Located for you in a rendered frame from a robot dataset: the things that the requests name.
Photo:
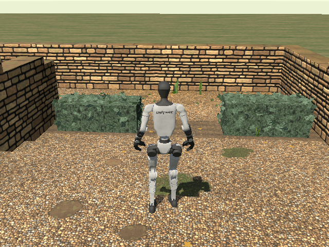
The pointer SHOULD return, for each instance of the robot left forearm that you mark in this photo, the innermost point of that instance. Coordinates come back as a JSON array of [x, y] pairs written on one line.
[[138, 136]]

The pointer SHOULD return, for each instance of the robot left hand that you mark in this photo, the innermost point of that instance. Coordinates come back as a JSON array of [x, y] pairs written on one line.
[[136, 145]]

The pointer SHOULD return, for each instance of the robot right hand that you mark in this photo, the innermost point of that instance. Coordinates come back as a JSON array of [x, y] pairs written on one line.
[[189, 143]]

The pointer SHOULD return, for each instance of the robot left shin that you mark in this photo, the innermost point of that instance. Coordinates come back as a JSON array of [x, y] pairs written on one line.
[[152, 189]]

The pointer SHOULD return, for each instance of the robot right forearm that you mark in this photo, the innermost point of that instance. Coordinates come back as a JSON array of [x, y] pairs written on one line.
[[189, 134]]

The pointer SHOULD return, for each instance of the robot left thigh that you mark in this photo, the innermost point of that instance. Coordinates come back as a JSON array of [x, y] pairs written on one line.
[[152, 158]]

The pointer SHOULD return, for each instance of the robot right upper arm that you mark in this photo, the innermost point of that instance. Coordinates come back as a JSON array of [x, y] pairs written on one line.
[[183, 116]]

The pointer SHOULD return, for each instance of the robot left upper arm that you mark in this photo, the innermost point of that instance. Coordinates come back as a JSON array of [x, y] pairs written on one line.
[[145, 117]]

